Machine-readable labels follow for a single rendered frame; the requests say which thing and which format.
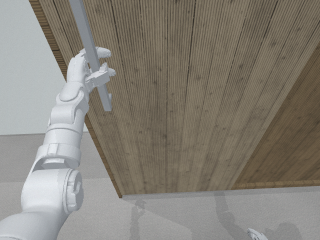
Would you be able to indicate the handle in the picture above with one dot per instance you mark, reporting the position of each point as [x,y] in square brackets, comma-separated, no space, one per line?
[81,19]

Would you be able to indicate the wardrobe door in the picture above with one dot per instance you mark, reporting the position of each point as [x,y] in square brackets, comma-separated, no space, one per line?
[197,83]
[289,150]

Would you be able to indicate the robot left upper arm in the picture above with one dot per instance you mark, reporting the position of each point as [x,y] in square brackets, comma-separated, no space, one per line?
[49,197]

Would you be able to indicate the left robot hand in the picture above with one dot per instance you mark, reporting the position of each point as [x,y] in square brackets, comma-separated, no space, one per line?
[78,70]

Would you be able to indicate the left robot forearm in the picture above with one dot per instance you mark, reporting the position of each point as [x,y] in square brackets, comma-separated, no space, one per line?
[61,145]

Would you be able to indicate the right robot hand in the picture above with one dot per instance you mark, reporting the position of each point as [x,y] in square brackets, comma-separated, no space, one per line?
[254,235]

